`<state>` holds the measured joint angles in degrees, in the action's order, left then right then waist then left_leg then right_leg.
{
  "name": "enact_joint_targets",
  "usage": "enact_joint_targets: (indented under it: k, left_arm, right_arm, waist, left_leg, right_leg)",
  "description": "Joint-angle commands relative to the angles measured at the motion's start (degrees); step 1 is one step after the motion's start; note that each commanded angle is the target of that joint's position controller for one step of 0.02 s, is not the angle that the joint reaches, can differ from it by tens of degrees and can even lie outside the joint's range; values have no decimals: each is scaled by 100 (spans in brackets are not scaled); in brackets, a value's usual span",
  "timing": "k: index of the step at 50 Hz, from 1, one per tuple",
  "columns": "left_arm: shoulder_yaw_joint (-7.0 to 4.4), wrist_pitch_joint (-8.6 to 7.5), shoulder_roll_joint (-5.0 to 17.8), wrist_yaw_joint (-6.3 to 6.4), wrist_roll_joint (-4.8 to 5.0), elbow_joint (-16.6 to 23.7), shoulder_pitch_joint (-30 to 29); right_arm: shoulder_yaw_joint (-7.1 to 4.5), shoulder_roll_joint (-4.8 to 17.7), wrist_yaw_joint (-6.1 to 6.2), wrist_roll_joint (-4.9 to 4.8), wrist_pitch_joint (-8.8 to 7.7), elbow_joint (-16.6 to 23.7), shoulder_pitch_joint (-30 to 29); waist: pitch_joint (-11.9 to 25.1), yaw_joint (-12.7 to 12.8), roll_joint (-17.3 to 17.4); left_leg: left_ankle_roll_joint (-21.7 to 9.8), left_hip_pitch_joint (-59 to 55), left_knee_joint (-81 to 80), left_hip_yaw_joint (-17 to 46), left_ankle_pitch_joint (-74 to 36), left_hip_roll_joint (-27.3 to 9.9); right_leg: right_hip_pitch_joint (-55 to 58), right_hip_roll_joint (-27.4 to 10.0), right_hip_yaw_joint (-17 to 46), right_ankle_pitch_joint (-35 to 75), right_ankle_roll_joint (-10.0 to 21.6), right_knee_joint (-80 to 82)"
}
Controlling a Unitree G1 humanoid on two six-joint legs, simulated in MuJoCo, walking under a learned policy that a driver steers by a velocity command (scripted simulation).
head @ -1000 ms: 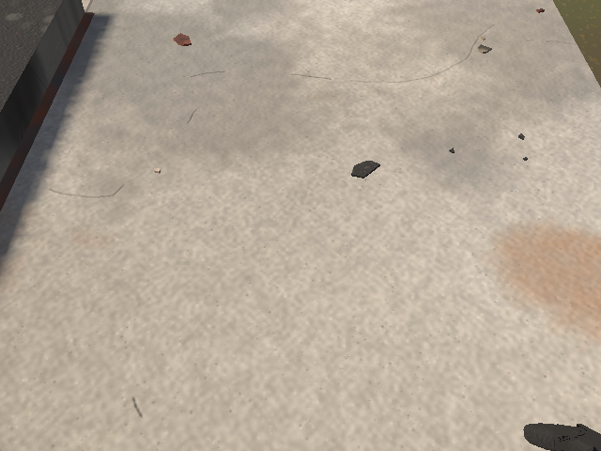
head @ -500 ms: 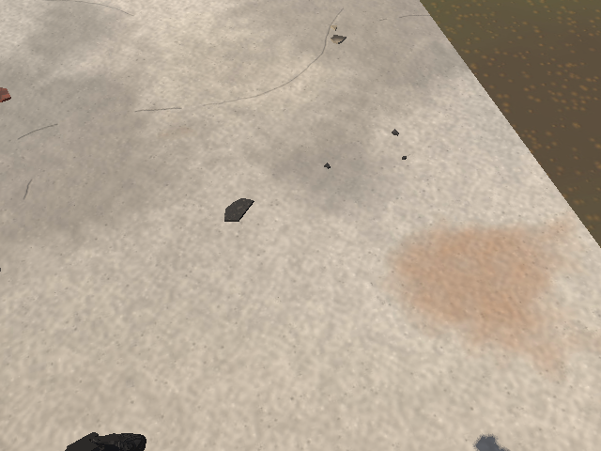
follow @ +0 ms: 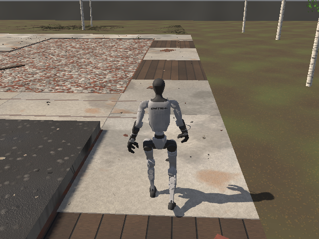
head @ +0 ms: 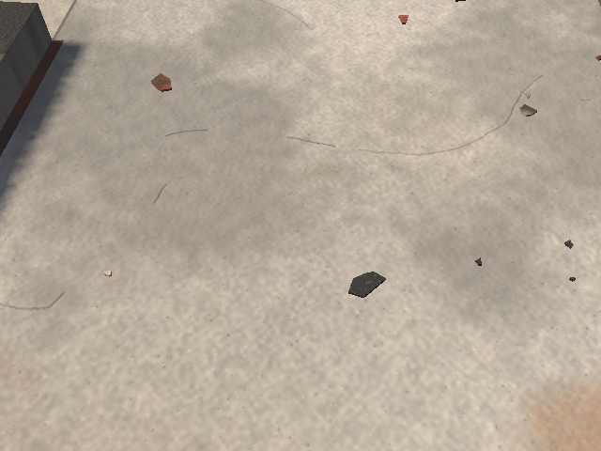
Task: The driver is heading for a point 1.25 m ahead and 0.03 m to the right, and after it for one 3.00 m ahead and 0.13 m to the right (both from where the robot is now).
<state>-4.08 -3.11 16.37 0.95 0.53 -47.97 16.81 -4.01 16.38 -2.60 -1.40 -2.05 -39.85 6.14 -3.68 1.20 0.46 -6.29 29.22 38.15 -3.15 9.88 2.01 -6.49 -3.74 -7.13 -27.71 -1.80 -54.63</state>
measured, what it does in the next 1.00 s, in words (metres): walks ahead: right foot, then left foot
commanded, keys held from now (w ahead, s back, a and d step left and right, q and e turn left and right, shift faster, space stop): w+q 0.22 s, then w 0.16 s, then w+e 0.62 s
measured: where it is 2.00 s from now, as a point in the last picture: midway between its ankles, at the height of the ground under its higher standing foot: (352, 221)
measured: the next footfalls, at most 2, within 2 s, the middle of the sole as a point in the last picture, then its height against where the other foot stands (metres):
right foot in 0.44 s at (364, 447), level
left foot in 0.92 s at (252, 349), level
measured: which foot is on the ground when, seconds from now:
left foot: down 0.00-0.46, up 0.48-0.90, down 0.92-1.00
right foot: up 0.00-0.42, down 0.44-0.92, up 0.94-1.00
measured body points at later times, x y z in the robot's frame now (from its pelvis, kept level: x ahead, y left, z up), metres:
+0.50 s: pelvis +0.30 -0.03 +0.01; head +0.32 -0.03 +0.46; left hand +0.44 +0.26 -0.07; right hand +0.41 -0.30 -0.11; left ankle +0.12 +0.07 -0.66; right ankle +0.40 -0.11 -0.71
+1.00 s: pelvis +0.56 +0.04 +0.02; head +0.58 +0.05 +0.47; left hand +0.60 +0.32 -0.10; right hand +0.76 -0.21 -0.05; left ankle +0.62 +0.15 -0.71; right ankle +0.43 -0.09 -0.64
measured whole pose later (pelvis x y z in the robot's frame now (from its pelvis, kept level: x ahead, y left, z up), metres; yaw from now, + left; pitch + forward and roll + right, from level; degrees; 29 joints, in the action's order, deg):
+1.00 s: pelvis +0.56 +0.04 +0.02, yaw -3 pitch +2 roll +1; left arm -3.3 -2.0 17.1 0.8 1.8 -44.7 22.1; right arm -2.6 14.7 -0.5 0.2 -6.2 -37.5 5.5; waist 0.2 3.1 -1.8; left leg -1.0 21.0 28.6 0.9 10.0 1.9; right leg -18.2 3.1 7.4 -26.8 1.5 -59.4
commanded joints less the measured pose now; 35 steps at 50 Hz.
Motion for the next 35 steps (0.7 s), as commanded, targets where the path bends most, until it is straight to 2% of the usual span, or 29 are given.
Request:
enact_joint_targets:
  k: [1,2,3,4,6,9,12,14,16,19,20,21,22,23,24,25,26,27,28,29,31,33,35]
  left_arm:
    - [-58,-521,759,-133,242,964,-624]
    - [-36,-560,676,-99,151,946,-675]
    - [-86,-535,746,-55,-20,889,-692]
    - [-116,-464,765,-63,-72,859,-581]
    - [-106,-335,647,-70,-129,872,-480]
    - [-25,-244,443,-54,-154,1031,-964]
    - [57,-276,283,-111,-112,1141,-1548]
    - [73,-322,302,-180,-53,1190,-1829]
    - [49,-375,408,-239,-29,1252,-1984]
    - [-23,-439,599,-284,-31,1270,-1852]
    - [-53,-452,650,-282,-26,1200,-1575]
    - [-131,-463,783,-258,-55,1035,-1059]
    - [-202,-475,1002,-238,-115,893,-273]
    - [-330,-451,1506,-242,-172,771,470]
    - [-306,-391,1319,-324,10,554,762]
    - [-173,-361,912,-331,122,643,444]
    - [-114,-300,752,-309,44,747,112]
    - [-76,-261,693,-307,-17,774,-84]
    - [-41,-257,602,-286,-48,804,-186]
    - [-22,-246,575,-268,-62,819,-227]
    - [-39,-235,622,-220,-6,791,-169]
    - [-103,-213,804,-144,36,732,-57]
    - [-146,-167,911,-85,68,668,87]
  right_arm:
    - [-323,1069,62,44,-130,79,1606]
    - [-270,909,55,21,-170,102,1254]
    - [-210,693,79,35,-185,174,912]
    - [-164,607,110,94,-181,286,723]
    - [-191,707,162,90,-197,330,695]
    - [-246,916,276,55,-186,262,896]
    - [-237,904,337,25,-128,191,1078]
    - [-219,877,339,27,-119,80,1320]
    - [-199,833,334,14,-111,-32,1505]
    - [-211,861,344,46,-77,-105,1537]
    - [-216,882,341,60,-59,-100,1438]
    - [-185,801,337,75,-50,-74,1365]
    - [-99,619,332,128,-52,-1,1340]
    - [8,317,336,106,-118,49,2045]
    - [45,354,322,63,-185,37,2176]
    - [-52,813,298,2,-240,137,1550]
    - [-45,825,283,11,-289,272,941]
    - [-34,737,273,103,-338,371,626]
    - [-58,692,273,193,-363,385,616]
    - [-51,601,267,218,-373,384,698]
    - [-17,452,270,234,-360,386,748]
    - [44,323,285,235,-346,481,407]
    - [96,225,267,218,-367,553,-22]
  waist:
    - [1644,-804,523]
    - [1055,-497,-31]
    - [853,-303,-44]
    - [731,-136,49]
    - [666,-17,94]
    - [439,-127,129]
    - [394,-385,377]
    - [390,-570,453]
    - [331,-635,481]
    - [279,-501,632]
    - [330,-332,718]
    - [596,-80,680]
    - [1296,259,434]
    - [2231,188,-848]
    - [2304,218,-1869]
    - [1405,326,-1125]
    - [846,330,-579]
    - [389,218,-271]
    - [344,67,-275]
    - [385,-41,-413]
    - [487,-117,-585]
    - [436,-49,-546]
    - [379,93,-511]
  left_leg:
    - [-1536,-4580,-2167,4106,699,-1923]
    - [-1295,-3668,-2151,3370,45,-1638]
    - [-1147,-3021,-2185,2880,-536,-1427]
    - [-1117,-2559,-2315,2626,-937,-1276]
    - [-1172,-2078,-2471,2377,-1523,-1177]
    - [-1034,-1629,-2548,1896,-1721,-921]
    - [-715,-1445,-2437,1597,-1130,-621]
    - [-642,-1524,-2409,1705,-770,-737]
    - [-613,-1911,-2186,1931,-633,-937]
    - [-507,-2481,-1799,2294,-963,-1238]
    - [-440,-2606,-1590,2238,-1449,-1251]
    - [-324,-2643,-1023,2029,-2346,-1026]
    - [-145,-2269,178,1688,-2384,-739]
    - [304,-534,2227,1126,-768,17]
    - [525,877,3332,1016,2131,344]
    - [461,1514,3693,1203,1914,-52]
    - [421,1539,3584,1038,1469,-266]
    - [427,1485,3189,931,1182,-414]
    - [450,1208,2733,949,917,-582]
    - [503,936,2423,901,794,-621]
    - [654,710,1835,746,754,-593]
    - [807,571,1049,643,365,-519]
    - [896,279,251,628,-391,-406]
  right_leg:
    - [-4024,241,1314,-15,227,-2590]
    - [-3834,-34,1274,427,274,-1970]
    - [-3459,-212,1252,669,243,-1447]
    - [-3112,-289,1263,847,201,-1251]
    - [-2869,-279,1157,1005,25,-817]
    - [-2884,-138,999,1812,-219,283]
    - [-2461,131,927,3000,-258,1666]
    - [-2216,223,896,3482,-226,2100]
    - [-2292,214,986,3390,-98,2378]
    - [-2238,228,992,2702,190,2619]
    - [-1995,283,857,2534,319,2732]
    - [-1318,395,708,2544,501,2880]
    - [-68,-83,1182,2755,848,2668]
    - [2051,-1204,3260,2332,1762,2709]
    - [2639,-1732,5249,791,2211,3722]
    - [2075,-1603,5045,-96,1944,3915]
    - [1333,-1342,4315,136,1738,3966]
    - [634,-1109,3806,768,1691,4081]
    - [284,-907,3483,1313,1620,4151]
    - [93,-720,3252,1733,1590,4225]
    - [-112,-580,2899,2375,1652,4290]
    - [-357,-494,2599,2742,1663,4340]
    - [-584,-354,2385,2748,1538,4317]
